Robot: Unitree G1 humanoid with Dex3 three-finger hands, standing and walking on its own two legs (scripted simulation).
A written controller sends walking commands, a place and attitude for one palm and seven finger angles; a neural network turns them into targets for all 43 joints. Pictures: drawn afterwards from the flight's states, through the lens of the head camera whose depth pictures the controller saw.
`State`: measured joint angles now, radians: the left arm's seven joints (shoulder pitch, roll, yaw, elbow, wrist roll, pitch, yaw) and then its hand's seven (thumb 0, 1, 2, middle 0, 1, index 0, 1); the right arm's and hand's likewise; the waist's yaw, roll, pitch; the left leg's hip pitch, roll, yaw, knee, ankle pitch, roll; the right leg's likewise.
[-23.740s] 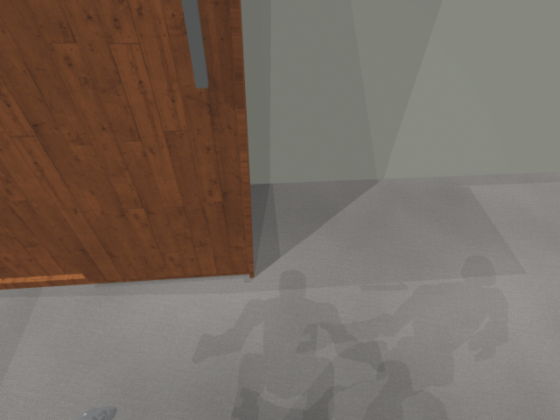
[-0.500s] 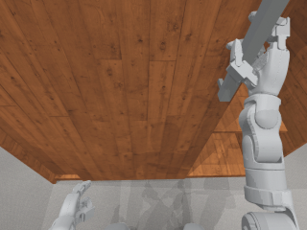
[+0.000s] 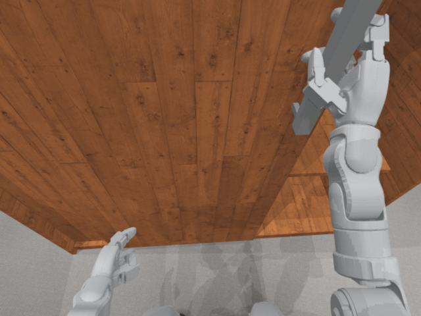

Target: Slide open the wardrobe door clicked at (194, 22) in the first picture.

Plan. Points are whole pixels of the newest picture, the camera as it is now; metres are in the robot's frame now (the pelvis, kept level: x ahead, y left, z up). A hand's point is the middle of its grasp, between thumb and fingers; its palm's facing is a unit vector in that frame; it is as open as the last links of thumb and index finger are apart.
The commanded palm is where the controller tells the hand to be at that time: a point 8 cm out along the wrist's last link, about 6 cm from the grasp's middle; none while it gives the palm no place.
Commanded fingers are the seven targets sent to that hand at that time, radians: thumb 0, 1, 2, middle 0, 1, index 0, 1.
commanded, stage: step sideways, sliding the door along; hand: right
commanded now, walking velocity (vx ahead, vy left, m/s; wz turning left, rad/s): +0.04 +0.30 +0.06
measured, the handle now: (329, 49) +0.42 -0.16 +0.27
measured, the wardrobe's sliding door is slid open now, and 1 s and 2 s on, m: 0.43 0.43 0.43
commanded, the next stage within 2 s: stop walking and hold the door there in 0.66 s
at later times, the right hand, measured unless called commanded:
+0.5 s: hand (314, 81) +0.38 -0.14 +0.25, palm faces +0.16 +0.99 -0.02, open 7.3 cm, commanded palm +0.36 -0.13 +0.25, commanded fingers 0.00 -0.90 -0.90 0.45 1.40 0.45 1.40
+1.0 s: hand (317, 81) +0.38 -0.14 +0.25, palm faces +0.14 +0.98 -0.10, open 7.4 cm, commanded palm +0.36 -0.18 +0.23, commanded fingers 0.00 -0.90 -0.90 0.45 1.40 0.45 1.40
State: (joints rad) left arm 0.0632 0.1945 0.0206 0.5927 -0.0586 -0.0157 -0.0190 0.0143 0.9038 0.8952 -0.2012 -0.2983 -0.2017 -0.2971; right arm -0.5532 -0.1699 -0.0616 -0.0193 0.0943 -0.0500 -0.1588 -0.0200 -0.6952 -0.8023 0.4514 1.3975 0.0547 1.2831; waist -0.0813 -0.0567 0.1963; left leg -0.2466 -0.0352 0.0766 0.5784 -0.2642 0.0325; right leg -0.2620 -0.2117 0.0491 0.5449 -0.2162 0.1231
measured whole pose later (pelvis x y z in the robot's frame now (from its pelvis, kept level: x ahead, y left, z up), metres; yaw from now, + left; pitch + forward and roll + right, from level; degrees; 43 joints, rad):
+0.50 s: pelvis +0.01 +0.00 +0.00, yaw +0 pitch -4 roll +2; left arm 0.08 0.20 0.02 0.59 -0.06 -0.01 -0.03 0.02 0.90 0.90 -0.20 -0.30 -0.20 -0.30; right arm -0.52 -0.17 -0.06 -0.06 0.09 -0.04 -0.16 -0.02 -0.70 -0.80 0.45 1.40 0.06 1.27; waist -0.08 -0.06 0.19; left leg -0.25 -0.03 0.08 0.59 -0.28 0.03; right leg -0.26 -0.21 0.04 0.55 -0.23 0.12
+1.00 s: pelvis +0.02 -0.01 +0.00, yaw +2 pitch -2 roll +0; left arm 0.09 0.22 0.01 0.62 -0.04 -0.02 0.03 0.01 0.90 0.90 -0.20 -0.30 -0.20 -0.30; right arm -0.37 -0.24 -0.14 -0.09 0.09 -0.09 -0.13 -0.06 -0.62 -0.78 0.47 1.40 0.12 1.30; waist 0.01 -0.05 0.11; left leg -0.27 0.01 0.02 0.60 -0.29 0.01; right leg -0.24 -0.17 -0.04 0.52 -0.24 0.08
